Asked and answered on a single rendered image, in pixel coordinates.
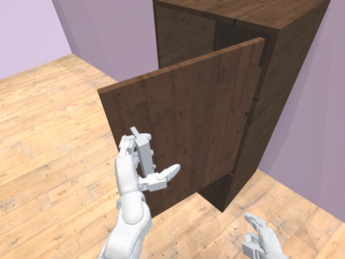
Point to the cupboard door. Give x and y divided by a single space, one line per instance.
193 111

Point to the left robot forearm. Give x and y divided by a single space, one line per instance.
132 225

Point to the handle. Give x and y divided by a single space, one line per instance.
144 152

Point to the robot left hand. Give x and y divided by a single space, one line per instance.
126 174

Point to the robot right hand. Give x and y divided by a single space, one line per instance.
257 247

